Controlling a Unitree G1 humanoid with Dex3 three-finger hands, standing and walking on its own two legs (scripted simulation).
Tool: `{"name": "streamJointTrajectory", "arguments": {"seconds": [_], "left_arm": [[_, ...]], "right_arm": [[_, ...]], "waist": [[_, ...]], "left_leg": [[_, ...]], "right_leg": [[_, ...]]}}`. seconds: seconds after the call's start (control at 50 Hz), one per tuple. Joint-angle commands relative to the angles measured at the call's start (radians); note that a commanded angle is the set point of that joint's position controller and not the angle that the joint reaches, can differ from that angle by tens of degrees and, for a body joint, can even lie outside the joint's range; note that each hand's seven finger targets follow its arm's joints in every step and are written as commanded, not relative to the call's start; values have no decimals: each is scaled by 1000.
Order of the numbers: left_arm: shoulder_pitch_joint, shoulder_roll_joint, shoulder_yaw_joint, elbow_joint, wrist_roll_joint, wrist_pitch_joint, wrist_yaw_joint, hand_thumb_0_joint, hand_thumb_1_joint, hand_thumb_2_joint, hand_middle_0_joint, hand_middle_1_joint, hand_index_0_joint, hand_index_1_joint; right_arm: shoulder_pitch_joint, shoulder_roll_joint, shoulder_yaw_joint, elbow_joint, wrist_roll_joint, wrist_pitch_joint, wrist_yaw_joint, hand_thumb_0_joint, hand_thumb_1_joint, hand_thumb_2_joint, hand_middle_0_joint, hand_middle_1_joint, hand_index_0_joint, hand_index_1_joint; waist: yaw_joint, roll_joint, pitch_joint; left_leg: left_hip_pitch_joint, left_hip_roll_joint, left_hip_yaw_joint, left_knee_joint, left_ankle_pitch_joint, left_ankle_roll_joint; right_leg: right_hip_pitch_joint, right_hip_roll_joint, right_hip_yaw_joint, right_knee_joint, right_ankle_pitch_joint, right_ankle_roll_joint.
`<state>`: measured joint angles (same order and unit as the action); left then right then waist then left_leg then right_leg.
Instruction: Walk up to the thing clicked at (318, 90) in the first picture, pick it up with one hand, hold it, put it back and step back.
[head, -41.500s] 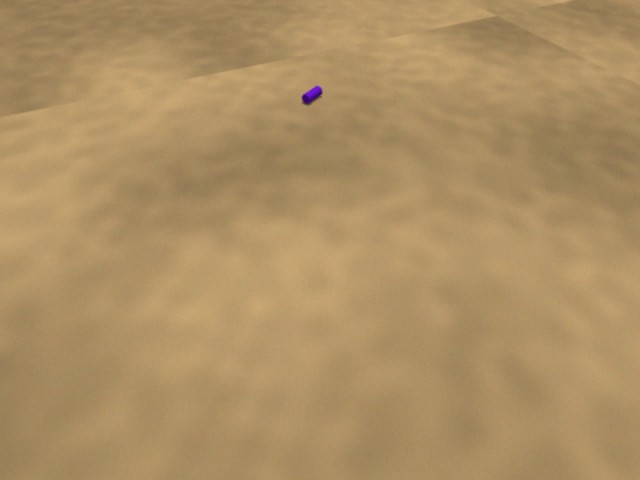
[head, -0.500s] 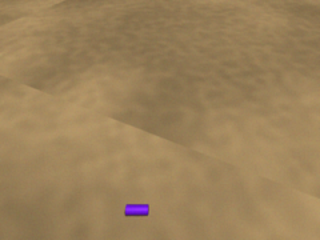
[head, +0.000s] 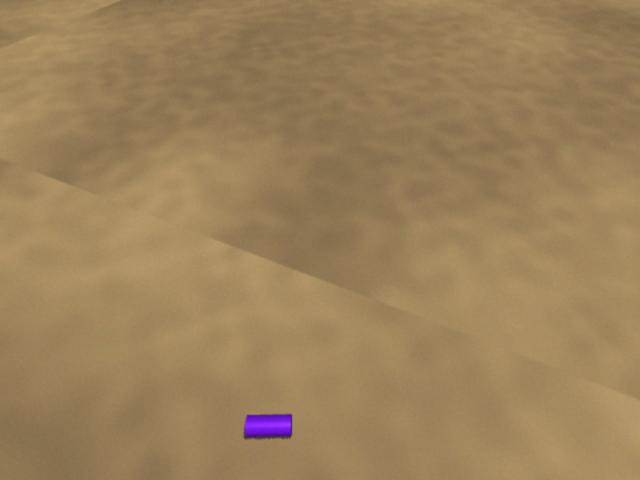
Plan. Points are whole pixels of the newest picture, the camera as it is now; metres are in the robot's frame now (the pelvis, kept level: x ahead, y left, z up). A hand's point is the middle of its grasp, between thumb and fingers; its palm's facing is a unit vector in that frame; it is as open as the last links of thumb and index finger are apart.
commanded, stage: stand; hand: left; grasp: from above
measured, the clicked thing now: (269, 425) +0.39 +0.16 -0.75
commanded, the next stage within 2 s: step back in 0.76 s
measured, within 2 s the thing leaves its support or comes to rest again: neither
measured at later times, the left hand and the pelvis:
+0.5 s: hand out of the picture +0.07 +0.25 -0.16, palm faces +0.00 -0.94 -0.34, open 7.4 cm; pelvis +0.00 +0.00 +0.00, yaw +0 degrees
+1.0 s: hand out of the picture +0.08 +0.28 -0.17, palm faces -0.05 -0.92 -0.38, open 7.4 cm; pelvis -0.04 +0.02 -0.01, yaw -1 degrees
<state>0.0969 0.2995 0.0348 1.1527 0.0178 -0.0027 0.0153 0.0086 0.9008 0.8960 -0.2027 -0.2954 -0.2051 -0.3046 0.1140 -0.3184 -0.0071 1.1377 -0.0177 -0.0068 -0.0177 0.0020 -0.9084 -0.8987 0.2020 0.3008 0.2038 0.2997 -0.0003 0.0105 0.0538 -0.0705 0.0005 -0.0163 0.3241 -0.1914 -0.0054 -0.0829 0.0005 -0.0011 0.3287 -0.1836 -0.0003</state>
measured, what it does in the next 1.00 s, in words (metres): stands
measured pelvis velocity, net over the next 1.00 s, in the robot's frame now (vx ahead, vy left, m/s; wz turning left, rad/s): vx -0.04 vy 0.02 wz -0.02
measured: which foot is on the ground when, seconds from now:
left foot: down 0.00-1.00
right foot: down 0.00-1.00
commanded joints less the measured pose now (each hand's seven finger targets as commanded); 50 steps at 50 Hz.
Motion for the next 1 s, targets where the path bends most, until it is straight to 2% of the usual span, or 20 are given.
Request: {"name": "streamJointTrajectory", "arguments": {"seconds": [0.0,0.14,0.28,0.32,0.36,0.4,0.46,0.52,0.58,0.72,0.74,0.8,0.84,0.86,0.88,0.9,0.92,0.94,0.96,0.98], "left_arm": [[-33,214,34,-60,-4,-25,11,0,900,900,-200,-300,-200,-301],[-41,218,31,-68,-4,-27,8,0,900,900,-200,-300,-200,-301],[-35,220,26,-64,-6,-24,2,0,900,900,-200,-300,-200,-300],[-31,225,27,-68,-5,-24,1,0,900,900,-200,-300,-200,-300],[-34,231,28,-68,-6,-25,2,0,900,900,-200,-300,-200,-300],[-27,229,26,-69,-6,-27,2,0,900,900,-200,-300,-200,-300],[-28,232,25,-70,-7,-29,2,0,900,900,-200,-300,-200,-300],[-23,234,23,-70,-9,-27,2,0,900,900,-200,-300,-200,-300],[-20,235,21,-67,-10,-25,1,0,900,900,-200,-300,-200,-300],[-15,242,19,-73,-8,-31,1,0,900,900,-200,-300,-200,-300],[-20,326,53,-104,-27,-19,3,0,900,900,-200,-300,-200,-300],[-15,326,62,-157,-28,-11,10,0,900,900,-200,-300,-200,-300],[-32,343,69,-196,-22,-2,9,0,900,900,-200,-300,-200,-300],[-52,357,72,-220,-15,1,10,0,900,900,-200,-300,-200,-300],[-66,361,73,-242,-6,4,12,0,900,900,-200,-300,-200,-300],[-75,361,76,-259,3,6,13,0,900,900,-200,-300,-200,-300],[-90,358,76,-281,9,8,14,0,900,900,-200,-300,-200,-300],[-109,347,70,-295,12,9,17,0,900,900,-200,-300,-200,-300],[-112,330,62,-304,10,15,16,0,900,900,-200,-300,-200,-300],[-108,323,58,-310,4,24,15,0,900,900,-200,-300,-200,-300]], "right_arm": [[-33,-204,-41,-61,1,-20,-8,0,-900,-900,200,300,200,300],[-43,-207,-40,-63,1,-23,-4,0,-900,-900,200,300,200,300],[-36,-210,-38,-57,1,-23,-2,0,-900,-900,200,300,200,300],[-38,-218,-42,-57,0,-24,-2,0,-900,-900,200,300,200,300],[-31,-210,-37,-54,1,-24,-1,0,-900,-900,200,300,200,300],[-37,-221,-40,-58,2,-25,-1,0,-900,-900,200,300,200,300],[-34,-219,-38,-57,3,-25,0,0,-900,-900,200,300,200,300],[-34,-220,-37,-57,2,-25,-1,0,-900,-900,200,300,200,300],[-30,-220,-36,-52,2,-22,0,0,-900,-900,200,300,200,300],[-32,-222,-36,-59,3,-22,4,0,-900,-900,200,300,200,300],[-74,-285,-60,-88,17,-3,8,0,-900,-900,200,300,200,300],[-22,-265,-67,-120,32,13,11,0,-900,-900,200,300,200,300],[-4,-245,-71,-144,30,27,13,0,-900,-900,200,300,200,300],[10,-243,-74,-153,27,35,15,0,-900,-900,200,300,200,300],[19,-240,-80,-168,21,43,17,0,-900,-900,200,300,200,300],[44,-234,-82,-177,18,50,18,0,-900,-900,200,300,200,300],[54,-239,-85,-192,23,52,22,0,-900,-900,200,300,200,300],[80,-236,-86,-197,24,48,22,0,-900,-900,200,300,200,300],[95,-238,-89,-195,22,41,19,0,-900,-900,200,300,200,300],[106,-237,-92,-198,12,33,17,0,-900,-900,200,300,200,300]], "waist": [[-1,-8,-46],[0,-3,-63],[2,-2,-31],[2,2,-56],[1,-7,-42],[2,9,-73],[-1,-15,-76],[1,-5,-64],[2,-18,-40],[-1,-12,-53],[-3,-39,43],[-17,-57,-81],[-21,-116,-112],[-16,-161,-121],[-16,-194,-125],[-19,-203,-115],[-25,-212,-110],[-40,-213,-115],[-41,-178,-127],[-51,-140,-119]], "left_leg": [[-22,114,-82,-47,149,27],[-6,120,-85,-51,168,25],[-31,120,-88,-76,85,24],[-17,120,-84,-69,109,24],[-32,118,-87,-77,88,24],[1,124,-84,-60,138,27],[8,123,-80,-54,159,29],[11,123,-79,-59,153,27],[-4,122,-82,-69,113,23],[-3,121,-79,-60,122,25],[-75,105,-82,59,248,40],[-71,67,-38,198,262,45],[-92,6,1,314,114,33],[-107,-27,10,402,-41,29],[-137,-48,-6,500,-246,36],[-163,-41,-36,567,-353,44],[-172,-30,-61,576,-367,52],[-185,-16,-65,509,-324,53],[-172,-20,-33,403,-236,46],[-158,-16,-9,244,-88,38]], "right_leg": [[5,-120,94,-59,161,-9],[1,-119,90,-54,170,-15],[-20,-115,98,-62,68,-19],[-10,-118,102,-61,107,-20],[-10,-116,102,-59,94,-18],[-4,-121,102,-50,144,-21],[-2,-122,102,-47,179,-20],[-16,-120,103,-46,168,-21],[-31,-116,103,-56,110,-21],[-21,-120,107,-61,133,-21],[-115,-113,132,18,351,-28],[-82,-154,155,62,437,-96],[-111,-228,224,32,429,-164],[-135,-277,270,30,446,-204],[-153,-323,301,37,455,-245],[-177,-343,298,52,443,-267],[-179,-333,283,81,460,-265],[-150,-311,262,120,486,-240],[-126,-268,221,174,480,-207],[-121,-219,182,229,436,-158]]}}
